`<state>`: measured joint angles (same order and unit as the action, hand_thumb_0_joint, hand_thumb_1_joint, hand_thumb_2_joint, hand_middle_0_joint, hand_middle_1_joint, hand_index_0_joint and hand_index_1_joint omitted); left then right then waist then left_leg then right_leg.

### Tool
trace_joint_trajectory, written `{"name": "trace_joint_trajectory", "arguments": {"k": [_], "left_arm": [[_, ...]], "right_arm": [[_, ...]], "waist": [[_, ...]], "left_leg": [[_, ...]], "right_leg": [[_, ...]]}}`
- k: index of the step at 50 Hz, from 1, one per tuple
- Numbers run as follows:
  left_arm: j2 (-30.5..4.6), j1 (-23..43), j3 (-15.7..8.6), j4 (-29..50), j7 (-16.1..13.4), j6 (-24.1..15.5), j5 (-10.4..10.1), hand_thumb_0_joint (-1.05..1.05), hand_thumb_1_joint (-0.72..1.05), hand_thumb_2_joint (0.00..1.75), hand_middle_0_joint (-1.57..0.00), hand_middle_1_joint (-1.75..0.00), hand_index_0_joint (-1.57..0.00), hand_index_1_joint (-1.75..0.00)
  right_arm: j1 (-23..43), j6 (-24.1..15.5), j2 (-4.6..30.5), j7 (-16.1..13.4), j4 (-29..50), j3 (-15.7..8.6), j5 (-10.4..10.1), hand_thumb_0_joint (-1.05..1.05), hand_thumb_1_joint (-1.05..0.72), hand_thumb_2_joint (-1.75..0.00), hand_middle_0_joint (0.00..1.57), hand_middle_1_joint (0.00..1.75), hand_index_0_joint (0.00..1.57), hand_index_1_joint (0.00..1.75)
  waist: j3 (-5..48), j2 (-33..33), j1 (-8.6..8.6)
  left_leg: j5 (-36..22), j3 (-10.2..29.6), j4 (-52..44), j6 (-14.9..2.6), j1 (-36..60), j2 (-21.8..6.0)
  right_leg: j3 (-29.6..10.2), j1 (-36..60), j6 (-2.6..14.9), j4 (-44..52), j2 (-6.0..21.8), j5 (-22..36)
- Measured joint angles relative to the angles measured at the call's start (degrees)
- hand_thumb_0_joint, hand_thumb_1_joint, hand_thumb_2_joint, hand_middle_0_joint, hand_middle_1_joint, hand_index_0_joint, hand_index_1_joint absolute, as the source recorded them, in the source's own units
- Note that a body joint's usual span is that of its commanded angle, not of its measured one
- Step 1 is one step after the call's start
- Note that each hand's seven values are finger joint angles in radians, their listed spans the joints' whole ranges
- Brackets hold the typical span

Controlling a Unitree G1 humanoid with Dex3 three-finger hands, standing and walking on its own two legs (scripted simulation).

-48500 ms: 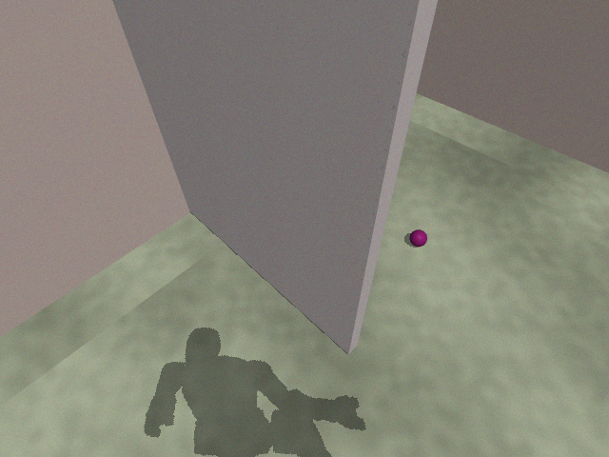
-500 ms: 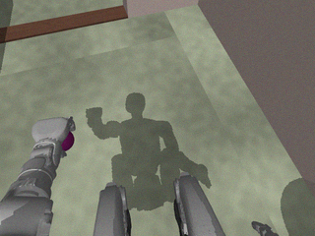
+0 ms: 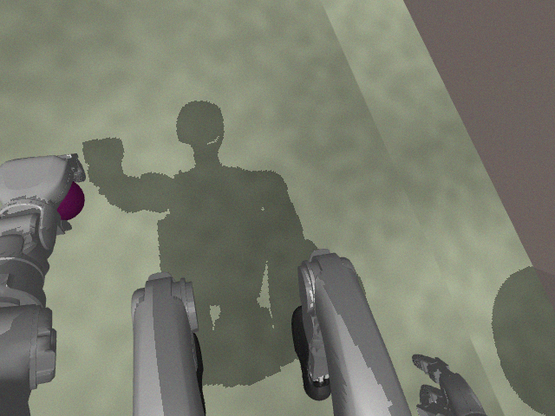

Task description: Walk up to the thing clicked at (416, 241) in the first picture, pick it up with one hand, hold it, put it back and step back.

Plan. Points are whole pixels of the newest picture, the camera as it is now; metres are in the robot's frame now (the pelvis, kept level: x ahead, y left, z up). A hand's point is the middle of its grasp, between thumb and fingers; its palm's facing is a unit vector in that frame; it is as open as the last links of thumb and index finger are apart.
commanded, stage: crouch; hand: left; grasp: from above
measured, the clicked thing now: (59, 199) +0.45 +0.29 -0.19
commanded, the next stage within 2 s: lower in 0.64 s
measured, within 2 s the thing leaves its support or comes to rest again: neither
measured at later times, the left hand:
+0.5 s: hand (68, 210) +0.44 +0.29 -0.23, palm faces -0.47 -0.04 -0.88, open 9.3 cm
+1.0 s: hand (76, 214) +0.45 +0.30 -0.28, palm faces -0.48 -0.06 -0.87, open 9.2 cm
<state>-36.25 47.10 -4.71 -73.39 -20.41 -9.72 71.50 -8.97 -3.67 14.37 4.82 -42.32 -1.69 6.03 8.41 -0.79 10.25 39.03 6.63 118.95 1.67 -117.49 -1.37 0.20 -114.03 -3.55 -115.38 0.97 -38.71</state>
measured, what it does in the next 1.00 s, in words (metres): lowers itself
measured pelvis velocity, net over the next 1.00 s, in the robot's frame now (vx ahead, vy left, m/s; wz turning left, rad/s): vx -0.01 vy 0.00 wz -0.06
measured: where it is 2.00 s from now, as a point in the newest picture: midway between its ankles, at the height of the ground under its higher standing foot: (253, 381)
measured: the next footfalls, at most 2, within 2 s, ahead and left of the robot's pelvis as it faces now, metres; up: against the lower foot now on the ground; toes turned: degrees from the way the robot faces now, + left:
none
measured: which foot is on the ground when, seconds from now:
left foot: down 0.00-1.00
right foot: down 0.00-1.00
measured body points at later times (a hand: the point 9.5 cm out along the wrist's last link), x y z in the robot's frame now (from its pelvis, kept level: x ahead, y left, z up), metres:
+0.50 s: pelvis -0.01 +0.00 -0.07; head +0.23 +0.05 +0.31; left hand +0.46 +0.29 -0.18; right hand +0.03 -0.28 -0.18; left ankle +0.07 +0.13 -0.40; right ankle +0.09 -0.15 -0.40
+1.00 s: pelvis -0.01 +0.00 -0.10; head +0.24 +0.07 +0.27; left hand +0.47 +0.30 -0.23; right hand +0.03 -0.28 -0.20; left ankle +0.07 +0.13 -0.40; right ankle +0.09 -0.15 -0.40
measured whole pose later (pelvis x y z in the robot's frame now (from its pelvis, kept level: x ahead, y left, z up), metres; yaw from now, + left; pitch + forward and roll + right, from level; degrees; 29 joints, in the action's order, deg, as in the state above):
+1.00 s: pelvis -0.01 +0.00 -0.10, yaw -3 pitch +34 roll -9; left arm -46.7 55.2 -8.6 -86.5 -23.0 -16.0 75.8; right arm -7.9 -3.1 15.8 8.4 -43.2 3.3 9.2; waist 1.5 1.3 14.1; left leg 39.4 9.8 137.9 1.7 -132.9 -0.1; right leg 0.7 -128.0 -4.0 -132.4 -0.8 -38.9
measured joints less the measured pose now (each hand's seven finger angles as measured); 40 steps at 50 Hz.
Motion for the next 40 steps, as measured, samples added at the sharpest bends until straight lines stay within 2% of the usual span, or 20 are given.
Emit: {"name": "trace_joint_trajectory", "arguments": {"k": [15, 19, 28, 40], "left_arm": [[-4.2, 3.5, -1.6, -3.4, 1.3, -2.9, 1.1, 0.00, 0.08, 0.56, -0.59, -0.79, -0.65, -0.73], [-5.1, 4.2, -2.6, -4.8, 0.9, -3.9, 1.9, 0.00, 0.09, 0.55, -0.59, -0.79, -0.65, -0.73], [-6.9, 6.4, -3.2, -8.6, -0.6, -4.6, 3.1, 0.00, 0.09, 0.53, -0.60, -0.78, -0.66, -0.72], [-8.5, 7.6, -3.3, -10.3, -1.0, -4.8, 3.3, 0.00, 0.10, 0.48, -0.64, -0.75, -0.70, -0.68]], "right_arm": [[-0.6, 0.9, 1.1, 2.4, -0.3, 0.8, 0.9, 0.00, -0.91, -0.90, 0.20, 0.30, 0.21, 0.30], [-0.9, 1.0, 1.1, 2.7, -0.7, 1.2, 1.2, 0.00, -0.91, -0.90, 0.20, 0.30, 0.21, 0.30], [-0.7, 1.0, 0.9, 3.1, -1.3, 2.4, 1.9, 0.00, -0.91, -0.90, 0.20, 0.30, 0.21, 0.30], [0.2, 0.8, 0.8, 3.2, -1.2, 3.8, 2.3, 0.00, -0.91, -0.90, 0.20, 0.30, 0.21, 0.30]], "waist": [[-3.3, 0.6, 1.24], [-3.8, 0.7, 1.71], [-4.4, 0.8, 2.59], [-5.5, 1.2, 3.10]], "left_leg": [[0.0, 1.1, 8.1, 0.07, -6.8, 0.4], [-0.1, 1.3, 9.9, 0.08, -8.4, 0.5], [-0.4, 1.7, 13.5, 0.05, -11.6, 0.8], [-0.1, 2.3, 16.4, -0.04, -13.8, 1.0]], "right_leg": [[0.0, -6.4, -0.30, -7.6, -0.7, 0.1], [-0.1, -8.0, -0.22, -9.3, -0.9, 0.2], [-0.2, -11.0, -0.27, -12.6, -1.2, 0.5], [0.0, -12.8, -0.42, -15.2, -1.5, 0.2]]}}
